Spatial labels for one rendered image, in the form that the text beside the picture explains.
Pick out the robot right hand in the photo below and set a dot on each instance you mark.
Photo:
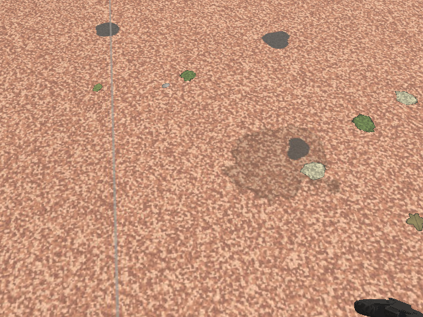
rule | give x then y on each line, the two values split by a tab
385	308

